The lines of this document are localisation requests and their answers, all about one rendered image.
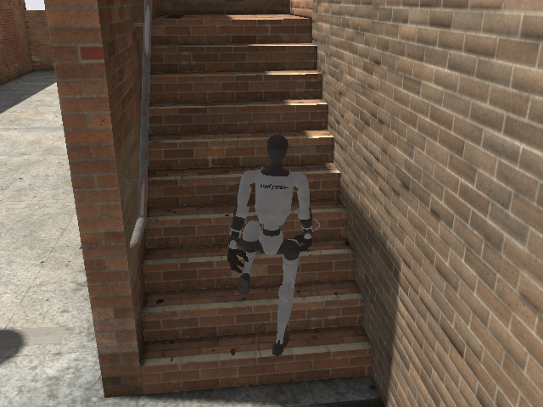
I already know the right robot forearm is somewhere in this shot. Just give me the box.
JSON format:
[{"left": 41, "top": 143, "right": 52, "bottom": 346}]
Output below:
[{"left": 300, "top": 208, "right": 313, "bottom": 239}]

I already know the robot left foot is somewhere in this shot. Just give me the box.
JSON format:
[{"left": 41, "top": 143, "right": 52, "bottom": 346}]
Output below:
[{"left": 238, "top": 273, "right": 250, "bottom": 295}]

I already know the left robot thigh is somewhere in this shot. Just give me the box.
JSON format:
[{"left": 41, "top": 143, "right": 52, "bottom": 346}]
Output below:
[{"left": 242, "top": 220, "right": 261, "bottom": 253}]

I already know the left robot forearm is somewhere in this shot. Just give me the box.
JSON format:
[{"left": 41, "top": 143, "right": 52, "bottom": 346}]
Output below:
[{"left": 228, "top": 205, "right": 244, "bottom": 249}]

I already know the robot left upper arm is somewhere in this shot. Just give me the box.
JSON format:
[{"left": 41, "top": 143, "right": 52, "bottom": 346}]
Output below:
[{"left": 235, "top": 170, "right": 258, "bottom": 218}]

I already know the robot right hand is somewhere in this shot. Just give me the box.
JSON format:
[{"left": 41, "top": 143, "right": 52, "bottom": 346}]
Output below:
[{"left": 293, "top": 233, "right": 311, "bottom": 252}]

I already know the robot right upper arm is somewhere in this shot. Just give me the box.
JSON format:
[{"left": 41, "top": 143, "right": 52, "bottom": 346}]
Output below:
[{"left": 293, "top": 173, "right": 310, "bottom": 220}]

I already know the robot left hand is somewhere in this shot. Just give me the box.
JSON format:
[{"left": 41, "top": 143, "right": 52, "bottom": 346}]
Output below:
[{"left": 227, "top": 248, "right": 249, "bottom": 273}]

